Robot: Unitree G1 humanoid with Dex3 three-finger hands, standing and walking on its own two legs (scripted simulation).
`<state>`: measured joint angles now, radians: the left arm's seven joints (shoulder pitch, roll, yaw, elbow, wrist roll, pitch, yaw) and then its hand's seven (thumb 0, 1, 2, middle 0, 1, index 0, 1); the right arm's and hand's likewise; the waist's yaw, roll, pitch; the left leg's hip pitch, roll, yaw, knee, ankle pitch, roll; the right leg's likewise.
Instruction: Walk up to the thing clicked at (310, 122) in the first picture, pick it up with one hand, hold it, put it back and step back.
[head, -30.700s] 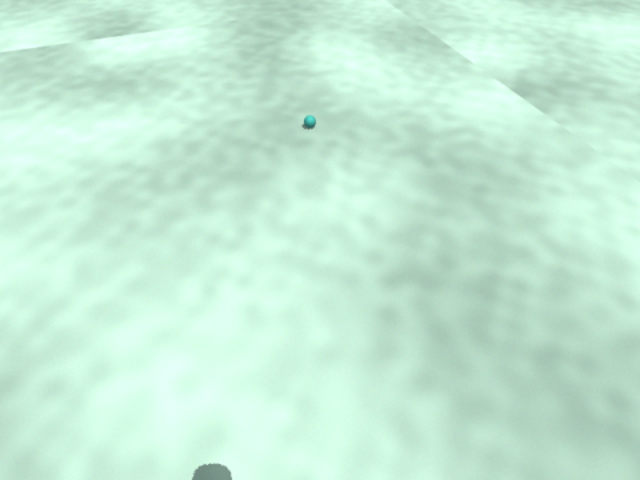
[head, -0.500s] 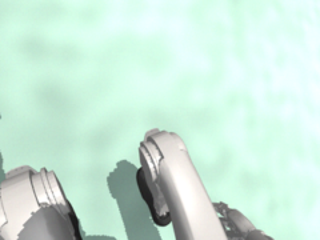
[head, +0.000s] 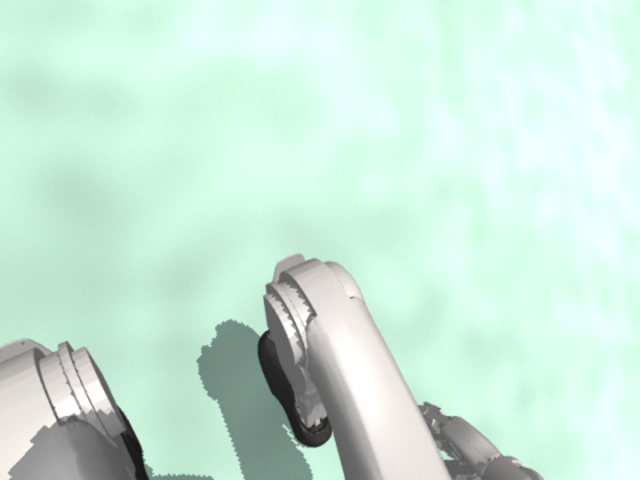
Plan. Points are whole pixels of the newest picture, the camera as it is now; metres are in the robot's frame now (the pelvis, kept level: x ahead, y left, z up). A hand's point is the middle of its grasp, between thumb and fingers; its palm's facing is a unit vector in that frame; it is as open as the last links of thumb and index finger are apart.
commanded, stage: rest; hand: left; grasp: from above
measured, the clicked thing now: out of the picture +0.46 +0.31 -0.27
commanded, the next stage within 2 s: open in 0.32 s
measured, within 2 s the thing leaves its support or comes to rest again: rests again in 0.02 s
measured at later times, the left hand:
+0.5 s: hand out of the picture +0.44 +0.32 -0.24, palm faces -0.44 -0.15 -0.89, open 9.1 cm
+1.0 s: hand out of the picture +0.45 +0.33 -0.24, palm faces -0.43 -0.15 -0.89, open 12.7 cm
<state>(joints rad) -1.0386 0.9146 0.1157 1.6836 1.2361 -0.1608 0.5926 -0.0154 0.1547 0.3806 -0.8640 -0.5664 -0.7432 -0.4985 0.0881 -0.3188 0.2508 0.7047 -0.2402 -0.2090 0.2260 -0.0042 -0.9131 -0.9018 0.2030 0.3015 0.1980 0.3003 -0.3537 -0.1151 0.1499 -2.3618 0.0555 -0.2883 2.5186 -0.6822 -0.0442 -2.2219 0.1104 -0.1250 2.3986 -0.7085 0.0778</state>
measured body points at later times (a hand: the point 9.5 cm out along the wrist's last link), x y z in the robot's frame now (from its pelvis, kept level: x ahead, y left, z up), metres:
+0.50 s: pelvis +0.00 +0.00 +0.00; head +0.27 +0.12 +0.34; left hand +0.46 +0.33 -0.19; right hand +0.06 -0.25 -0.07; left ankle +0.07 +0.14 -0.27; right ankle +0.10 -0.12 -0.27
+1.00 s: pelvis +0.00 +0.00 +0.00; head +0.28 +0.12 +0.33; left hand +0.46 +0.33 -0.19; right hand +0.05 -0.25 -0.06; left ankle +0.07 +0.14 -0.27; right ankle +0.10 -0.12 -0.27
